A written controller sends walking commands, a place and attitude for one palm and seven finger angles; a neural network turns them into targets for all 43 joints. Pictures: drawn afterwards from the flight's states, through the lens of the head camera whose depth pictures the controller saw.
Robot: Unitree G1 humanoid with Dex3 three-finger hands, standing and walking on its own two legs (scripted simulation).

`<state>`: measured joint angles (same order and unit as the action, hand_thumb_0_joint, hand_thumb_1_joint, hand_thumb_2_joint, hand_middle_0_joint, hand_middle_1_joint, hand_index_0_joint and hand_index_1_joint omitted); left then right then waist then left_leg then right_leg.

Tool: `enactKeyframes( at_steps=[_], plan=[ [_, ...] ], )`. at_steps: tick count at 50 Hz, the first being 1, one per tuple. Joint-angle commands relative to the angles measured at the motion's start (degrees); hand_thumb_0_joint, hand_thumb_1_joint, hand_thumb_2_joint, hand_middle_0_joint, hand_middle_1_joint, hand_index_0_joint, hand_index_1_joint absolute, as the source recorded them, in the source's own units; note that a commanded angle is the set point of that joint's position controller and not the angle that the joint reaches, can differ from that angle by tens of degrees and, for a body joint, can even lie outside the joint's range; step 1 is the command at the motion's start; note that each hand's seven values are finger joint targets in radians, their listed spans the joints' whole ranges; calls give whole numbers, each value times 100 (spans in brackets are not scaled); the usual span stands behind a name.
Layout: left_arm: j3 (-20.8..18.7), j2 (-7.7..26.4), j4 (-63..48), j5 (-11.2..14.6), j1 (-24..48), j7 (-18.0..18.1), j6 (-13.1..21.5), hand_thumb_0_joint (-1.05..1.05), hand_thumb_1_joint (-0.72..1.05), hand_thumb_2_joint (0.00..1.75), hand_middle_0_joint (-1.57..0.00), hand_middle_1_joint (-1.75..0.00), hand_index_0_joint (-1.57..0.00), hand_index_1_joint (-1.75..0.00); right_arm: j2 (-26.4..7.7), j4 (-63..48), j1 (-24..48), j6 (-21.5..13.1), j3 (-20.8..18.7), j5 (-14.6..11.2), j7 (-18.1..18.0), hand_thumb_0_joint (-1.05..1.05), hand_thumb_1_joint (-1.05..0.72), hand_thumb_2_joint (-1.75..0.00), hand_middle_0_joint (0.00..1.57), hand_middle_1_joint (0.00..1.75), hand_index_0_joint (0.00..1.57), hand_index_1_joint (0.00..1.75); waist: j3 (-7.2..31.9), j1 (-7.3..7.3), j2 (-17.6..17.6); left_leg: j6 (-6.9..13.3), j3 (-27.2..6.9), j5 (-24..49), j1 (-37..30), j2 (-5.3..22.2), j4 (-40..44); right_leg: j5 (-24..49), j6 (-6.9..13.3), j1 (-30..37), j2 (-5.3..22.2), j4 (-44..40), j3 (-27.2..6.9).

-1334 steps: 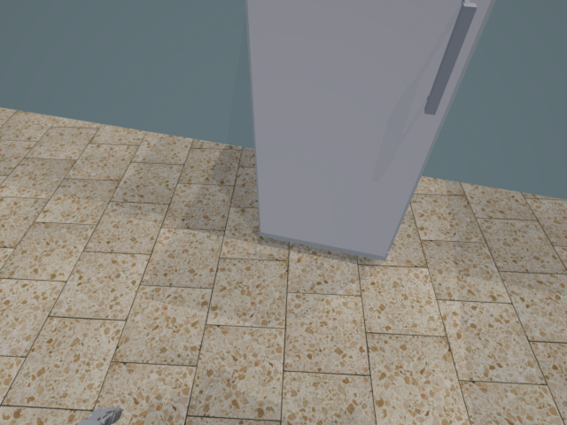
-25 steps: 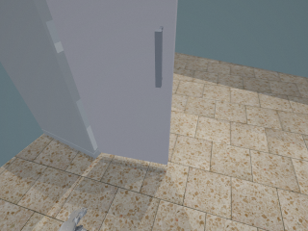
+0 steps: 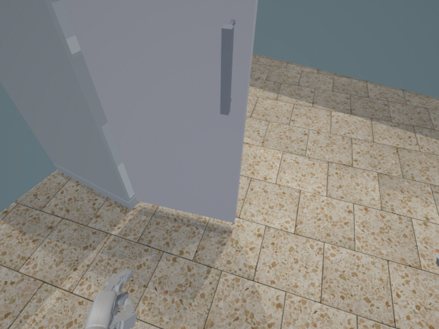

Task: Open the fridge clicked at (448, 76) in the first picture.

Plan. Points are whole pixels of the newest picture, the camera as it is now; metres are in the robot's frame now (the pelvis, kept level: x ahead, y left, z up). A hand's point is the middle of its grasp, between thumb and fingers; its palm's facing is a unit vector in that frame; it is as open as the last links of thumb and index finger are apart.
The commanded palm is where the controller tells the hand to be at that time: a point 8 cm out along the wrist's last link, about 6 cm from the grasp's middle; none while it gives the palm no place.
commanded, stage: let the arm hang, fingers relaxed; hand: right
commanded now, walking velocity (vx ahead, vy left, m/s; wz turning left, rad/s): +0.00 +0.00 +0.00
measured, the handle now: (228, 70) +0.71 +0.01 +0.14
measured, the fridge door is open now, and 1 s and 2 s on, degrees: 76 76 76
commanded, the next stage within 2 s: look to check the result in 1.14 s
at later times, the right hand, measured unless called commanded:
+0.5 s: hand out of the picture -0.06 -0.17 -0.18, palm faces +0.03 +0.99 -0.13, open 7.3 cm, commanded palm none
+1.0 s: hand out of the picture +0.01 -0.21 -0.17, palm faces +0.03 +0.97 -0.22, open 7.4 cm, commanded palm none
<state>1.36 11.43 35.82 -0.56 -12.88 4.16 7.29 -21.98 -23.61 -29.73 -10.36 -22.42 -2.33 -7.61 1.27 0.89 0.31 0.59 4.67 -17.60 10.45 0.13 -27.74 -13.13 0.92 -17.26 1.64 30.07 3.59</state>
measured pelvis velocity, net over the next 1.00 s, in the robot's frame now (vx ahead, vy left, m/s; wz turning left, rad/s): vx -0.01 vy -0.02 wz -0.02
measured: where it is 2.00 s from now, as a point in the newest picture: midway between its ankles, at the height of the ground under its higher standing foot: outside the picture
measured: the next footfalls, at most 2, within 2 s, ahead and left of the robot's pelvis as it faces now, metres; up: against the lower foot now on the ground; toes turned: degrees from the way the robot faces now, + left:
none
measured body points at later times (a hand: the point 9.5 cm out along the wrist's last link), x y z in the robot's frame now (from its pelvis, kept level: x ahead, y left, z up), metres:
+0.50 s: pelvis -0.02 +0.00 +0.00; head +0.01 -0.03 +0.45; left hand +0.00 +0.26 -0.14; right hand -0.06 -0.23 -0.17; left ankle -0.03 +0.11 -0.74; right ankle +0.03 -0.11 -0.74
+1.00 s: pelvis -0.01 -0.02 +0.01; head -0.01 -0.02 +0.46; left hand +0.02 +0.22 -0.15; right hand +0.01 -0.27 -0.15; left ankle -0.03 +0.11 -0.74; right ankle +0.03 -0.11 -0.74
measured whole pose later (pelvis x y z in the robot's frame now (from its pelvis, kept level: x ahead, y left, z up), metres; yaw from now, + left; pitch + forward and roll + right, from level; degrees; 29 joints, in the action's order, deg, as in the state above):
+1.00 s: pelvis -0.01 -0.02 +0.01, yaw -1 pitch -1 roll +0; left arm -0.2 10.4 65.0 -1.6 -12.2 1.1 -0.3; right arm -11.7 64.8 -12.4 0.0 -0.7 0.9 -1.2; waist -1.5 -0.3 0.1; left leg -1.0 5.2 -14.5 8.0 2.6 -23.7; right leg -8.6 2.9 -14.0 -1.3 23.4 3.5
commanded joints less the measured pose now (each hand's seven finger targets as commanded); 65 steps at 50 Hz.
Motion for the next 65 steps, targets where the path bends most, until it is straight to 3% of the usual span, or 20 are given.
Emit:
enactKeyframes(
  at_steps=[1,2,3,5,7,9,10,11,12,15,16,20,21,25,33,37,41,49,56,65],
  plan=[
    [-322,746,-910,26,555,97,302,0,90,90,-20,-30,-20,-30,-1186,-1344,405,-437,-792,-11,-150,0,-90,-90,20,30,20,30,418,-25,362,19,-658,1124,26,411,557,1004,37,321,346,-512,-572],
    [-618,1938,394,61,847,-436,381,0,90,90,-20,-30,-20,-30,-287,3100,482,491,1596,426,628,0,-90,-90,20,30,20,30,119,-275,392,143,-299,2240,505,939,-352,2141,107,15,574,390,-650],
    [-629,1696,276,110,513,-447,-55,0,90,90,-20,-30,-20,-30,-317,3172,615,938,1489,355,731,0,-90,-90,20,30,20,30,438,-187,482,158,-493,1575,550,853,-223,1842,88,179,616,165,-608],
    [-503,1671,236,23,578,-438,-312,0,90,90,-20,-30,-20,-30,-290,3648,1020,1012,1602,377,782,0,-90,-90,20,30,20,30,195,-95,256,141,-282,151,583,548,-484,1011,340,-473,768,-241,-1088],
    [-438,1719,315,-45,649,-429,-410,0,90,90,-20,-30,-20,-30,-452,4328,1256,987,1686,405,796,0,-90,-90,20,30,20,30,193,-30,-562,183,-418,124,256,525,-287,843,380,-634,690,-374,-1291],
    [-418,1690,572,-75,648,-440,-497,0,90,90,-20,-30,-20,-30,-585,5129,1548,959,1764,418,793,0,-90,-90,20,30,20,30,209,-84,-950,306,-656,195,371,813,124,731,262,-345,452,-169,-1070],
    [-395,1622,716,-89,603,-440,-553,0,90,90,-20,-30,-20,-30,-595,5496,1709,972,1824,411,787,0,-90,-90,20,30,20,30,193,-146,-984,379,-752,177,512,952,310,679,191,-140,321,-47,-914],
    [-355,1486,826,-103,539,-439,-611,0,90,90,-20,-30,-20,-30,-576,5822,1808,987,1891,400,762,0,-90,-90,20,30,20,30,190,-176,-905,444,-816,275,560,1044,426,739,137,25,220,41,-785],
    [-321,1390,979,-117,491,-436,-654,0,90,90,-20,-30,-20,-30,-505,6137,1905,1001,1953,384,747,0,-90,-90,20,30,20,30,217,-220,-604,469,-835,336,591,1086,452,785,97,203,191,21,-715],
    [-250,1247,1374,-124,474,-395,-713,0,90,90,-20,-30,-20,-30,-326,6942,1904,1040,2065,340,724,0,-90,-90,20,30,20,30,72,-190,448,270,-647,102,448,780,419,757,123,301,386,-540,-909],
    [-234,1227,1463,-110,494,-378,-723,0,90,90,-20,-30,-20,-30,-292,7173,1755,1037,2075,336,715,0,-90,-90,20,30,20,30,57,-117,524,214,-632,128,242,701,498,695,145,186,419,-640,-969],
    [-227,960,1976,-89,272,-298,-730,0,90,90,-20,-30,-20,-30,15,7975,1498,1010,2081,303,699,0,-90,-90,20,30,20,30,44,-124,703,272,-685,120,80,732,816,356,99,298,365,-783,-867],
    [-233,934,2063,-72,179,-280,-737,0,90,90,-20,-30,-20,-30,35,8112,1435,996,2073,308,691,0,-90,-90,20,30,20,30,50,-124,509,265,-652,204,45,737,908,461,97,375,372,-729,-831],
    [-242,728,2429,-65,-136,-231,-763,0,90,90,-20,-30,-20,-30,297,8545,1274,1002,2114,297,673,0,-90,-90,20,30,20,30,-214,-178,427,274,-578,-31,239,724,1076,200,93,411,374,-824,-800],
    [-294,575,2692,-61,-373,-217,-771,0,90,90,-20,-30,-20,-30,438,8849,1063,1003,2113,307,621,0,-90,-90,20,30,20,30,-425,-150,-25,240,-430,-94,265,681,1031,106,137,381,399,-990,-801],
    [-298,539,2726,-68,-338,-223,-755,0,90,90,-20,-30,-20,-30,475,8852,1024,1019,2106,318,611,0,-90,-90,20,30,20,30,-447,-112,64,190,-384,-34,184,606,897,-92,169,262,435,-1205,-902],
    [-310,575,2731,-65,-273,-238,-729,0,90,90,-20,-30,-20,-30,419,8802,1073,1009,2083,332,605,0,-90,-90,20,30,20,30,-479,-73,-102,162,-359,65,109,616,873,11,187,252,441,-1284,-910],
    [-298,644,2745,-73,-49,-261,-680,0,90,90,-20,-30,-20,-30,313,8727,1334,973,2070,327,614,0,-90,-90,20,30,20,30,-401,-92,131,134,-426,367,37,677,919,495,162,499,439,-1300,-855],
    [-304,777,2706,-54,100,-263,-661,0,90,90,-20,-30,-20,-30,195,8683,1487,936,2051,331,626,0,-90,-90,20,30,20,30,-304,-99,29,127,-465,524,-78,701,1046,750,144,661,448,-1260,-808],
    [-300,920,2729,-55,250,-258,-651,0,90,90,-20,-30,-20,-30,120,8731,1592,938,2057,320,642,0,-90,-90,20,30,20,30,-259,-118,160,125,-466,508,-111,730,1119,747,140,818,477,-1343,-843]
  ],
)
